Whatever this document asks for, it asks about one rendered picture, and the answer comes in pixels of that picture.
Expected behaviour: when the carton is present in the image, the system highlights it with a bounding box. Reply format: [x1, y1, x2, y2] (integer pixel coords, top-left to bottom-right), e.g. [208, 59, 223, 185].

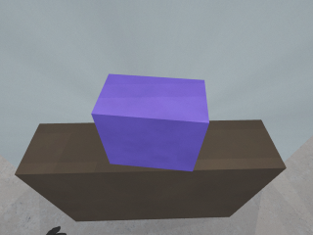
[91, 73, 209, 171]

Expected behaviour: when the pedestal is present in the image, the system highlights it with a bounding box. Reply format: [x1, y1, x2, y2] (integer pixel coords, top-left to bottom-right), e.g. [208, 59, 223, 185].
[15, 119, 286, 222]

